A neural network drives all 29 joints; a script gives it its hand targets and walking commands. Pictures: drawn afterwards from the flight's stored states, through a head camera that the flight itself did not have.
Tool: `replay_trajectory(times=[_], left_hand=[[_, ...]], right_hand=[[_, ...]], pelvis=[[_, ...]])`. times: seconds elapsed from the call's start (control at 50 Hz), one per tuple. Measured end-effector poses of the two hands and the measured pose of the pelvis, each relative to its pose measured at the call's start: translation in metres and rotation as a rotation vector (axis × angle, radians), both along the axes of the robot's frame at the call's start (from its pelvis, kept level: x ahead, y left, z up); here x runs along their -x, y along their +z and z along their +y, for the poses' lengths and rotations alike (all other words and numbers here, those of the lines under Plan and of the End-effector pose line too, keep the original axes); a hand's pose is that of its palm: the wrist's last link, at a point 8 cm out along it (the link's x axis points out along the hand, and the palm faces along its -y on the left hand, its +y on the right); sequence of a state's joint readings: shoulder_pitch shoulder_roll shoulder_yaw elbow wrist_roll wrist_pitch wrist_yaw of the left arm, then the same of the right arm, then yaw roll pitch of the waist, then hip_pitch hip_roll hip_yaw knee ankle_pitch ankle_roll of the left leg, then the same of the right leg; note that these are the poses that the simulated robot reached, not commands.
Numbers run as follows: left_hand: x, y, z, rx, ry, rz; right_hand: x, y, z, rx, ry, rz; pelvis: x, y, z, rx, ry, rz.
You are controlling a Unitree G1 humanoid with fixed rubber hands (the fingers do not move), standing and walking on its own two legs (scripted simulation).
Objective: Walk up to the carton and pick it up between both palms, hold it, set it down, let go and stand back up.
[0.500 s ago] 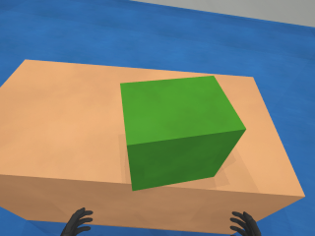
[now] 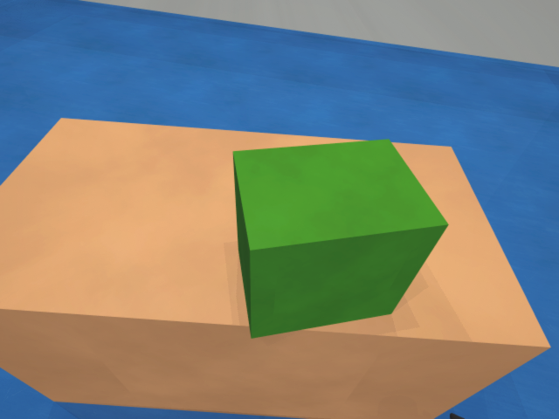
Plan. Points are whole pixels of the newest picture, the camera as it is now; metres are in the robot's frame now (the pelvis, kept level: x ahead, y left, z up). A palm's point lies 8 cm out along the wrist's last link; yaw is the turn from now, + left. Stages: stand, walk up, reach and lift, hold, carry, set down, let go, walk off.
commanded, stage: stand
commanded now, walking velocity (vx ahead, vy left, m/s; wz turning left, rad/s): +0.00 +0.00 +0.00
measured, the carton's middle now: (319, 239) +0.41 -0.02 +0.01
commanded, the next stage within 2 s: none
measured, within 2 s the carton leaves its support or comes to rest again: neither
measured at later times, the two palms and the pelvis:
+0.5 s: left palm out of the picture +0.00 +0.28 -0.13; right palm out of the picture +0.06 -0.25 -0.11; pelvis -0.03 +0.01 +0.00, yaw +0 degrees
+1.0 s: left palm out of the picture +0.00 +0.28 -0.12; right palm out of the picture +0.05 -0.26 -0.12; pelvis -0.02 +0.00 +0.00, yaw +0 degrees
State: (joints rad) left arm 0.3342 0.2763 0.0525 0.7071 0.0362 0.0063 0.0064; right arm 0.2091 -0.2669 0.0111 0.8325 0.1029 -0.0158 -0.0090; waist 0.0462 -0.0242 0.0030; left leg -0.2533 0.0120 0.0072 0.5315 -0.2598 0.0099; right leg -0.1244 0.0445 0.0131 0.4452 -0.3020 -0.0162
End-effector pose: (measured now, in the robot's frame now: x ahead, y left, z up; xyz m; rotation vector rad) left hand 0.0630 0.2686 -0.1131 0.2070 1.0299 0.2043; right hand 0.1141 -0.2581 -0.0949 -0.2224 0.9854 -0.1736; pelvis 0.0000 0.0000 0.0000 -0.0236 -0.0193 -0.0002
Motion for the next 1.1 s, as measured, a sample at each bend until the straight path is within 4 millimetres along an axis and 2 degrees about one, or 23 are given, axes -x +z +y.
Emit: replay_trajectory(times=[0.22, 0.5, 0.72, 1.1], left_hand=[[0.034, -0.016, 0.004, 0.028, 0.019, 0.073], [0.063, -0.012, 0.014, 0.008, 0.031, 0.104], [0.069, -0.01, 0.015, -0.002, 0.036, 0.122], [0.062, -0.006, 0.011, -0.019, 0.038, 0.142]], right_hand=[[0.022, 0.001, 0.0, 0.017, -0.012, 0.025], [0.05, -0.012, 0.006, -0.015, -0.026, 0.065], [0.063, -0.02, 0.002, -0.019, -0.038, 0.112], [0.058, -0.024, -0.007, -0.022, -0.04, 0.146]], pelvis=[[0.013, 0.0, 0.005, 0.007, 0.0, -0.02], [0.03, -0.001, 0.009, 0.012, 0.0, -0.044], [0.032, 0.0, 0.009, 0.012, 0.0, -0.045], [0.021, 0.001, 0.002, 0.003, 0.0, -0.03]])
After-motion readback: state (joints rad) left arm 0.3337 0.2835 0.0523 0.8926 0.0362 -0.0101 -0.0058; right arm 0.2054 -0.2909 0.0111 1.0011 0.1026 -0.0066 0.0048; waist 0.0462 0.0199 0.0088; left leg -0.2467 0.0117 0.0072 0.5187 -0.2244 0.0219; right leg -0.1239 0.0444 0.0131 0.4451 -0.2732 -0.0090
